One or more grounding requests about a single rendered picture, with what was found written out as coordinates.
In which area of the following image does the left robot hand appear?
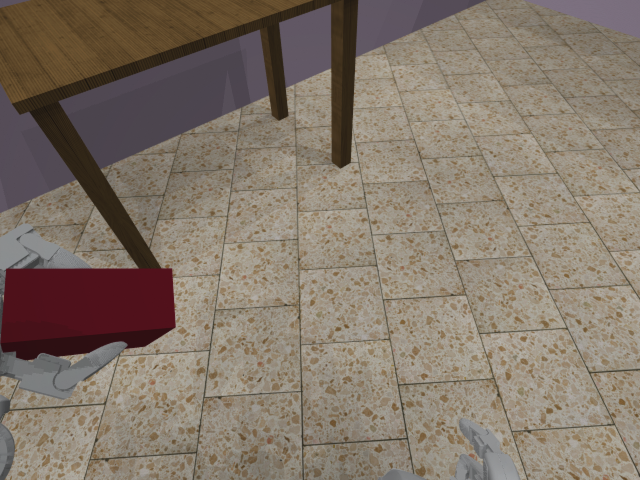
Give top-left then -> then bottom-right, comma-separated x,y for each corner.
0,223 -> 128,400

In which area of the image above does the sponge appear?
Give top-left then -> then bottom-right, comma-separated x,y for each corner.
0,268 -> 176,360

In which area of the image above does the table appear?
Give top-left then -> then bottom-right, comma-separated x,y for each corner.
0,0 -> 358,268

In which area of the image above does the right robot hand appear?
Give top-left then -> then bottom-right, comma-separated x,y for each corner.
450,418 -> 521,480

